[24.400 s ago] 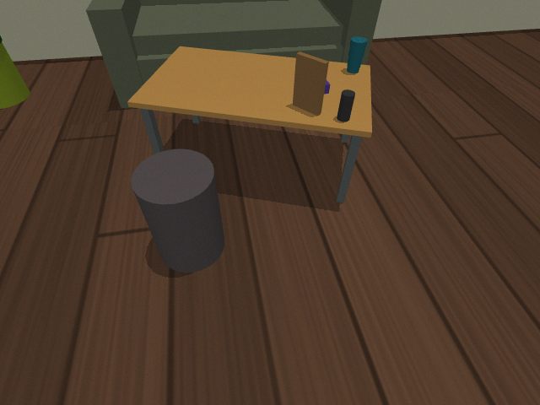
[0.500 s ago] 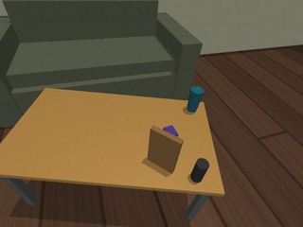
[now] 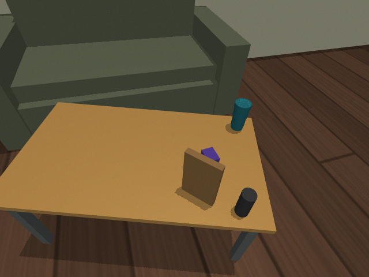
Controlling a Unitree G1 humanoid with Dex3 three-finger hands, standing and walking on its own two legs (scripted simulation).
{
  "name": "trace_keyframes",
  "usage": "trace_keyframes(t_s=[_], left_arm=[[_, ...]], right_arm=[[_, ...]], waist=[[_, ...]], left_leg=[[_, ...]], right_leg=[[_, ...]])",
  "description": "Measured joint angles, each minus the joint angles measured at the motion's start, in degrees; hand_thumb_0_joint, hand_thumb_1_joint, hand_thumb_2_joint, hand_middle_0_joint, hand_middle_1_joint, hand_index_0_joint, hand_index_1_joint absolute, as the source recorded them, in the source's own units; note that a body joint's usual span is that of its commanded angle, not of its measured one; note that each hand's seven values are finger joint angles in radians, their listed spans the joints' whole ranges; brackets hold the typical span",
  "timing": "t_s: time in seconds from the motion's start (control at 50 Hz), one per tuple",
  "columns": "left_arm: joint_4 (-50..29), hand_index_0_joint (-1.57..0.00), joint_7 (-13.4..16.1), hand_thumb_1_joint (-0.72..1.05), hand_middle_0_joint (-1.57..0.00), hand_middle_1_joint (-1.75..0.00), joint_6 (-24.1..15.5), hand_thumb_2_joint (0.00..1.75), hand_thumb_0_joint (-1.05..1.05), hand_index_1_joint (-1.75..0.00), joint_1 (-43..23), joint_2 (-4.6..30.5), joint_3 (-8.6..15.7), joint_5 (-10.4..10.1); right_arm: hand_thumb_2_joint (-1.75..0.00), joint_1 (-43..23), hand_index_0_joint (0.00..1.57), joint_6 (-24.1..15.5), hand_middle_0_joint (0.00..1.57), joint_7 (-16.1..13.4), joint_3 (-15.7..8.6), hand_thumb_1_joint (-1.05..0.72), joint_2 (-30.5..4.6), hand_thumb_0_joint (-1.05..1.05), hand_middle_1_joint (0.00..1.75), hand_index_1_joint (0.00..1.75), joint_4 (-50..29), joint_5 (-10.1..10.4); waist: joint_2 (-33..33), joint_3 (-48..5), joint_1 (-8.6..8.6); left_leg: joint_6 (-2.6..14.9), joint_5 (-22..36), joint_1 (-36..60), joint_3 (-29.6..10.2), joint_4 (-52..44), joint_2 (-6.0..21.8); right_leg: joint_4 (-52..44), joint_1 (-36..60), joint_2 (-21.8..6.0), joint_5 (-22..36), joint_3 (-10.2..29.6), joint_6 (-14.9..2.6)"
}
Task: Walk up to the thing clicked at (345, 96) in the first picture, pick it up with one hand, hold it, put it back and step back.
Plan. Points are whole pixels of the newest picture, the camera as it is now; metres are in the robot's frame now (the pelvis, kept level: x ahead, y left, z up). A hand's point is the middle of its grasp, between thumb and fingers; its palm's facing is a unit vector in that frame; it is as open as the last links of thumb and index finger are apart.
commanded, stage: home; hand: right
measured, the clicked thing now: (245, 202) +0.44 -0.23 -0.25
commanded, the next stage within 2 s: stand in 0.34 s
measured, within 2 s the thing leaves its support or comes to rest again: neither
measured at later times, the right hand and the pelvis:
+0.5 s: hand out of the picture +0.09 -0.26 -0.15, palm faces -0.02 +0.93 -0.37, open 17.2 cm; pelvis +0.02 +0.00 +0.00, yaw +0 degrees
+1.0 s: hand out of the picture +0.10 -0.26 -0.15, palm faces -0.04 +0.93 -0.36, open 8.0 cm; pelvis +0.02 -0.01 +0.00, yaw +1 degrees
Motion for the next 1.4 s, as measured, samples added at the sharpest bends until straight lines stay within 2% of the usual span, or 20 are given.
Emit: trace_keyframes(t_s=[0.46,0.54,0.66,0.8,0.88,0.96,1.12,1.4], left_arm=[[-1.05,-0.21,-0.11,0.90,-0.21,-0.30,-0.35,0.90,0.01,-0.30,-3.26,0.08,0.31,-0.35],[-1.06,-0.20,-0.09,0.90,-0.21,-0.30,-0.39,0.90,0.01,-0.30,-3.38,0.14,0.35,-0.30],[-1.11,-0.20,-0.02,0.90,-0.20,-0.30,-0.41,0.90,0.01,-0.30,-3.47,0.20,0.40,-0.40],[-1.20,-0.20,-0.09,0.90,-0.20,-0.30,-0.36,0.90,0.01,-0.30,-3.68,0.10,0.39,-0.46],[-1.23,-0.20,-0.14,0.90,-0.20,-0.30,-0.35,0.90,0.01,-0.30,-3.78,0.05,0.42,-0.52],[-1.30,-0.20,-0.16,0.90,-0.20,-0.30,-0.40,0.90,0.01,-0.30,-3.71,0.07,0.43,-0.47],[-1.30,-0.20,-0.13,0.90,-0.20,-0.30,-0.48,0.90,0.01,-0.30,-3.21,0.10,0.51,-0.46],[-1.47,-0.21,-0.24,0.90,-0.21,-0.30,-0.55,0.89,0.01,-0.30,-2.81,0.14,0.54,-0.53]], right_arm=[[-0.07,-1.59,0.06,-0.42,0.06,0.03,-0.05,0.51,-0.27,0.00,0.06,0.05,-0.32,0.10],[-0.11,-1.65,0.09,-0.29,0.10,0.10,-0.14,0.47,-0.29,0.00,0.10,0.09,-0.29,0.06],[-0.37,-1.80,0.16,-0.37,0.16,0.11,-0.20,0.22,-0.29,0.00,0.22,0.21,-0.14,0.10],[-0.71,-2.21,0.20,-0.43,0.20,0.04,-0.20,-0.25,-0.23,0.00,0.28,0.27,-0.16,0.12],[-0.81,-2.33,0.20,-0.51,0.20,0.07,-0.20,-0.53,-0.20,0.00,0.29,0.29,-0.19,0.12],[-0.86,-2.37,0.20,-0.47,0.20,0.16,-0.28,-0.72,-0.17,0.00,0.30,0.29,-0.20,0.06],[-0.89,-2.21,0.21,-0.42,0.21,0.27,-0.34,-0.87,-0.22,0.00,0.30,0.30,-0.21,0.10],[-0.90,-2.01,0.21,-0.41,0.21,0.37,-0.41,-0.90,-0.38,0.00,0.30,0.30,-0.26,0.08]], waist=[[0.18,0.22,-0.32],[0.21,0.37,-0.40],[0.18,0.60,-0.33],[0.25,0.49,-0.25],[0.32,0.33,-0.17],[0.43,0.28,-0.13],[0.60,0.40,-0.10],[0.82,0.38,-0.01]], left_leg=[[-0.33,-0.51,1.03,-0.50,-1.00,-0.02],[-0.37,-0.61,1.03,-0.64,-1.14,-0.03],[-0.40,-0.74,1.36,-0.72,-1.44,-0.03],[-0.44,-0.84,1.68,-0.84,-1.63,-0.09],[-0.48,-0.76,1.86,-0.93,-1.84,-0.19],[-0.53,-0.70,1.85,-1.09,-1.93,-0.20],[-0.67,-0.56,1.84,-1.39,-2.10,-0.12],[-1.01,-0.35,2.01,-1.68,-2.19,0.17]], right_leg=[[-1.32,1.38,0.03,-0.54,-0.56,-0.16],[-1.66,1.52,0.02,-0.59,-0.72,-0.17],[-2.21,2.00,0.04,-0.62,-0.82,-0.19],[-2.39,2.38,-0.01,-0.77,-0.97,-0.21],[-2.29,2.46,-0.10,-0.91,-1.06,-0.22],[-2.30,2.48,-0.10,-0.95,-1.23,-0.29],[-2.41,2.55,0.00,-0.95,-1.52,-0.45],[-2.21,2.67,0.31,-0.98,-1.78,-0.80]])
